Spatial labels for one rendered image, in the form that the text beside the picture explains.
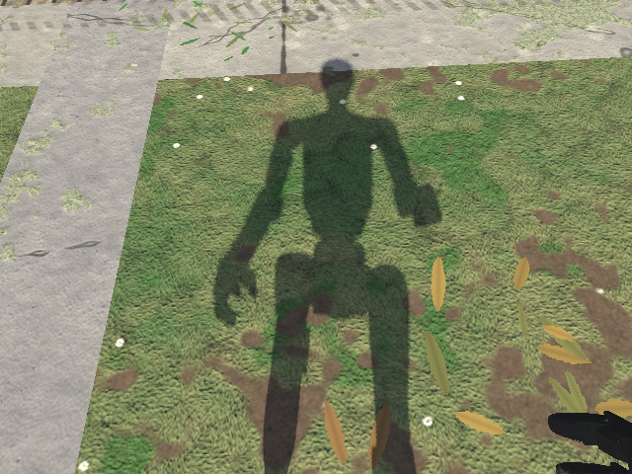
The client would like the robot right hand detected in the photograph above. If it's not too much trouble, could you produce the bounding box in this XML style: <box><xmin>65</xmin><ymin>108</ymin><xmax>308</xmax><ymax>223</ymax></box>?
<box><xmin>548</xmin><ymin>411</ymin><xmax>632</xmax><ymax>474</ymax></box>

